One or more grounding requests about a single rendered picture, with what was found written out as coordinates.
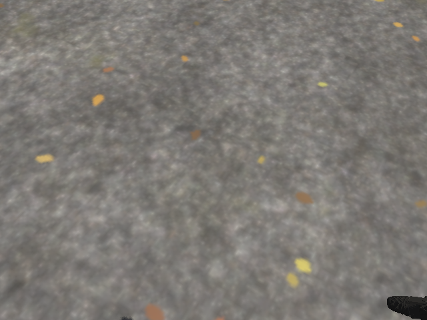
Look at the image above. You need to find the right robot hand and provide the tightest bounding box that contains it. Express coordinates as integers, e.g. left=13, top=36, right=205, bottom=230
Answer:
left=387, top=296, right=427, bottom=320

